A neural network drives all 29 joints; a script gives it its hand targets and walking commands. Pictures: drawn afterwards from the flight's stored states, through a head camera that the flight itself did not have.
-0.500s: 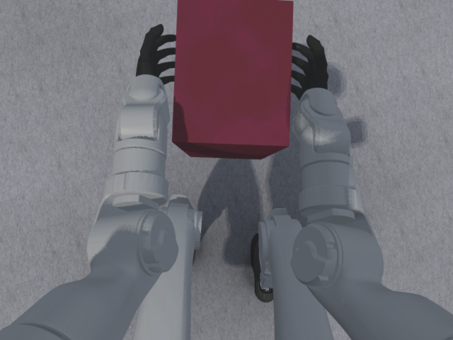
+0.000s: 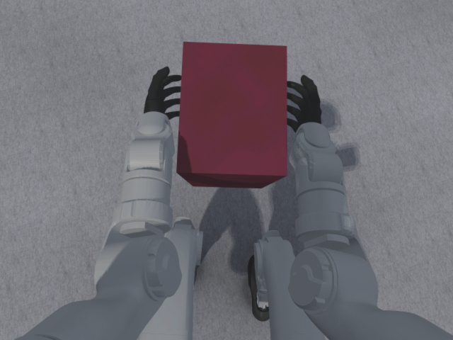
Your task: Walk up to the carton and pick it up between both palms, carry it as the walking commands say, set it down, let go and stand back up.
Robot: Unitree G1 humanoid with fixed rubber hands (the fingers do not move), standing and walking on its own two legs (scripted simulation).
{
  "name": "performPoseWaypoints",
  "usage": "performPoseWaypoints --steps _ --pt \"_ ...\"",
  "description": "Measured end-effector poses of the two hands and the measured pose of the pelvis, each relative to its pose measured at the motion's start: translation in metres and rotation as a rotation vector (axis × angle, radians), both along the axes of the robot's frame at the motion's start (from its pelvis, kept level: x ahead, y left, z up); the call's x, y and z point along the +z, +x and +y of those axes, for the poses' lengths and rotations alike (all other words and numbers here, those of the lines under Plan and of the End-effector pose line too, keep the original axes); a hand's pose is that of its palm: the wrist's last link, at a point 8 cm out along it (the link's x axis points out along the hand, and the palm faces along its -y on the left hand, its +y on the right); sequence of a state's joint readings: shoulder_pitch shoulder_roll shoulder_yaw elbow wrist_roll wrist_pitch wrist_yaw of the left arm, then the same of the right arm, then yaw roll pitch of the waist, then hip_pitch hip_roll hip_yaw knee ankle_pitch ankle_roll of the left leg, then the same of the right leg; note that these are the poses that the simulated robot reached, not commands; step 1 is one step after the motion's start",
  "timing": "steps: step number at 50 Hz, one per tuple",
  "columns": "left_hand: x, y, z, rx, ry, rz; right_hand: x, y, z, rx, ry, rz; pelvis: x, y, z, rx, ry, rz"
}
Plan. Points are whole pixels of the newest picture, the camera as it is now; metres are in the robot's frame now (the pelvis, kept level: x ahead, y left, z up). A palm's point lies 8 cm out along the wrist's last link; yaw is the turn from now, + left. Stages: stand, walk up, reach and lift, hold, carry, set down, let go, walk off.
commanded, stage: reach and lift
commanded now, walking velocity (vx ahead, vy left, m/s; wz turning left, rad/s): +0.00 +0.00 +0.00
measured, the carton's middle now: (230, 130) +0.47 +0.03 -0.13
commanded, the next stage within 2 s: none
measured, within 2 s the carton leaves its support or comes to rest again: neither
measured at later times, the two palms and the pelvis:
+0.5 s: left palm (149, 109) +0.43 +0.15 +0.02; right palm (328, 121) +0.43 -0.10 +0.03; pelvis +0.02 +0.00 +0.07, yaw +1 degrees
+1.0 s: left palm (133, 98) +0.41 +0.15 +0.10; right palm (357, 109) +0.42 -0.10 +0.11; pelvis +0.03 +0.00 +0.13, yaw +2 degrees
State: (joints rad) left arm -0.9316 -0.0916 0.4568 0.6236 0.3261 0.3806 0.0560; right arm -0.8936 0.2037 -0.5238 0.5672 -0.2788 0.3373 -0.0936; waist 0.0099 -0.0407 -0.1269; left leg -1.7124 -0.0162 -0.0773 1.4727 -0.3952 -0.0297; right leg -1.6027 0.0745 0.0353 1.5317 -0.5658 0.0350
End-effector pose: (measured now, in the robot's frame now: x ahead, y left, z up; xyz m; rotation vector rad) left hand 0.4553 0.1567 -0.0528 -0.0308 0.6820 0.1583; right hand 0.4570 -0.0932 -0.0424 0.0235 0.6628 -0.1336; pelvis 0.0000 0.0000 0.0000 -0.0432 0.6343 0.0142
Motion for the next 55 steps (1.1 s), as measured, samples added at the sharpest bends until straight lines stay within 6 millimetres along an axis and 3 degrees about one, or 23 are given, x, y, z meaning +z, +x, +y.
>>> performPoseWaypoints --steps 55 --pt "0.164 -0.046 -0.006 0.026 0.0 -0.008 0.164 -0.04 -0.005 0.038 -0.021 -0.006 0.145 0.036 0.002 0.024 0.021 -0.278"
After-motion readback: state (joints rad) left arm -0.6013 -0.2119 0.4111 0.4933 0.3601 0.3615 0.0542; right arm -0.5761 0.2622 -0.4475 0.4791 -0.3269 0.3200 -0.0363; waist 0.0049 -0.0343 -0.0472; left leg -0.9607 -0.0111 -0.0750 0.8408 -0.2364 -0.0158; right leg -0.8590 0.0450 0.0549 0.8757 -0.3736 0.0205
